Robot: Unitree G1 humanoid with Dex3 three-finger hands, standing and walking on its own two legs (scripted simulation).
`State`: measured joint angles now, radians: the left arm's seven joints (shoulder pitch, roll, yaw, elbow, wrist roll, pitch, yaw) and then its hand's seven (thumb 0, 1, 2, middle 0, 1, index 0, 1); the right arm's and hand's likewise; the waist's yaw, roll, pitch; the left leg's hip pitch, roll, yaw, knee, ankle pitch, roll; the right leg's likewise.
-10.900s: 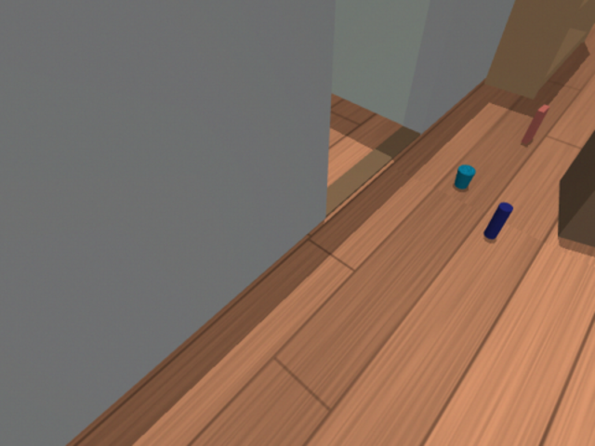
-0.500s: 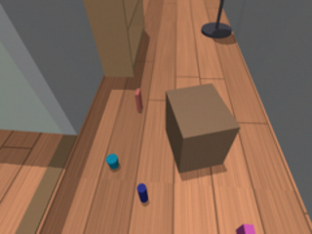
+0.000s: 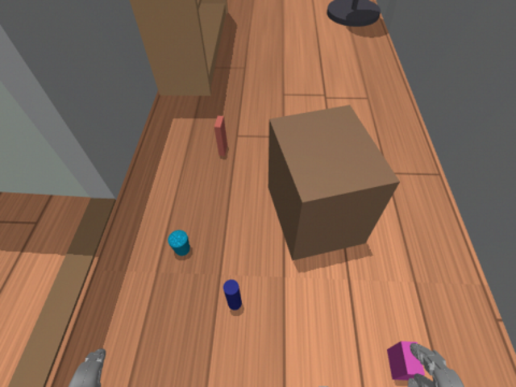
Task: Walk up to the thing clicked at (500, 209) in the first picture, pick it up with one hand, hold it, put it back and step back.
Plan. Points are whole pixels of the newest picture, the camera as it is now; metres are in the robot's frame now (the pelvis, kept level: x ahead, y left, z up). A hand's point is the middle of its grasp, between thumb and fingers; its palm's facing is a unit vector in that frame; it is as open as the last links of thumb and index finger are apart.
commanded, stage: go down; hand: left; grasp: from the side
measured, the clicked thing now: (233, 295) +0.47 +0.11 -0.66
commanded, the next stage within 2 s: none
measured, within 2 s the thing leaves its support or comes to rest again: neither
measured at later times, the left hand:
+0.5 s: hand out of the picture +0.15 +0.25 -0.16, palm faces +0.04 -0.95 -0.31, open 16.8 cm
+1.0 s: hand (139, 332) +0.26 +0.27 -0.23, palm faces +0.02 -0.98 -0.20, open 16.9 cm
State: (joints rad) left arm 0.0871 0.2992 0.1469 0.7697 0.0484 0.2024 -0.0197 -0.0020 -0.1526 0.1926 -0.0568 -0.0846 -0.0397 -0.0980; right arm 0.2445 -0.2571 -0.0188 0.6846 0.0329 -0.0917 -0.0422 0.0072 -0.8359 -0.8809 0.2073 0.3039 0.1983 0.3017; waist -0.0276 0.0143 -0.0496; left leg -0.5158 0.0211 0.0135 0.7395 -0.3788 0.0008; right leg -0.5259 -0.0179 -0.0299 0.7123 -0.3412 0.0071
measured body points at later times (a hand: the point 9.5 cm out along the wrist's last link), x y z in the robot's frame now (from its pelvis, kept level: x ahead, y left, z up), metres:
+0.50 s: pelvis +0.00 +0.01 -0.05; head +0.07 +0.03 +0.40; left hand +0.14 +0.30 -0.13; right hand +0.18 -0.23 -0.12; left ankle -0.01 +0.12 -0.71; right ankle +0.01 -0.13 -0.71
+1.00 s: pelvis -0.04 +0.00 -0.15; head +0.09 +0.03 +0.28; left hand +0.26 +0.32 -0.21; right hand +0.13 -0.27 -0.23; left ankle -0.01 +0.12 -0.71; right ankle +0.01 -0.13 -0.71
